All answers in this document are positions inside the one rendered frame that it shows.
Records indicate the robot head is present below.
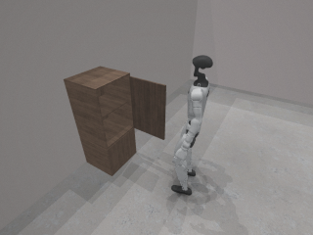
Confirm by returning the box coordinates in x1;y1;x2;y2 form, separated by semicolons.
192;55;213;88

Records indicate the robot left upper arm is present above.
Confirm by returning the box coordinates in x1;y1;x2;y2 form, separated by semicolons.
190;88;203;126

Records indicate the cupboard door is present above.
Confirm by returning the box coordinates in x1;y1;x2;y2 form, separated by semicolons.
129;76;166;140

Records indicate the robot left hand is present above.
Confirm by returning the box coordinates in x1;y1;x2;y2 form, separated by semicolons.
172;148;188;166

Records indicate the robot left forearm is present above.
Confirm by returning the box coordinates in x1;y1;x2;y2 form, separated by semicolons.
181;119;200;151

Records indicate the humanoid robot torso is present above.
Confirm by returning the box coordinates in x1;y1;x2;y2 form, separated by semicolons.
186;83;210;138

